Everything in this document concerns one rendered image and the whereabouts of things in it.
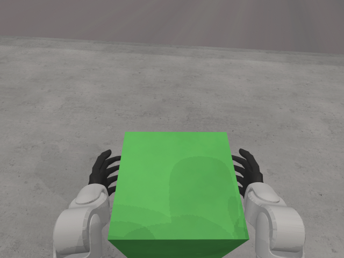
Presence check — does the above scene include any left robot forearm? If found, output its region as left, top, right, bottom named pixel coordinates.
left=53, top=184, right=111, bottom=258

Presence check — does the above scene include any right robot hand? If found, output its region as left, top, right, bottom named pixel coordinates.
left=232, top=148, right=263, bottom=198

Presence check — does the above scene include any carton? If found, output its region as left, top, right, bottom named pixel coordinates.
left=107, top=132, right=249, bottom=258

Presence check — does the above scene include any right robot forearm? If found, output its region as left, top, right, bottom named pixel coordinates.
left=243, top=182, right=306, bottom=258

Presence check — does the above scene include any left robot hand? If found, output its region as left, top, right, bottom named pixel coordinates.
left=88, top=149, right=121, bottom=196

